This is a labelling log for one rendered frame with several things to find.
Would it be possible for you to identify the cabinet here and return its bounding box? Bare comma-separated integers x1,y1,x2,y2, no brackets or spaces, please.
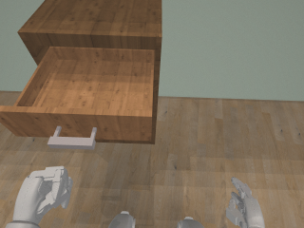
17,0,162,144

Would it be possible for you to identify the robot left thigh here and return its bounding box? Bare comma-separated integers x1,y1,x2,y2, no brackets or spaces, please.
108,213,136,228

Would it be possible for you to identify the handle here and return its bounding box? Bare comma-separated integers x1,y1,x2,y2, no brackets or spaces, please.
47,125,97,150

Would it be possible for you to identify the robot thigh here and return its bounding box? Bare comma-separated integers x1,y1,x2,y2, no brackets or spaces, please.
177,218,204,228
108,213,136,228

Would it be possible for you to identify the robot right thigh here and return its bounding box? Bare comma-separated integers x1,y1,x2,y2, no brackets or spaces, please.
177,218,204,228

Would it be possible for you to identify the left robot hand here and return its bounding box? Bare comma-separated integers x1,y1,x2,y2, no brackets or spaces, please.
12,166,74,224

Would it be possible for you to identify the drawer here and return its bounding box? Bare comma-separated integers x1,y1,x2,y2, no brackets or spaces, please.
0,47,155,142

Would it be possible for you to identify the right robot hand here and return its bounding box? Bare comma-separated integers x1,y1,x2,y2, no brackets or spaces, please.
225,177,265,228

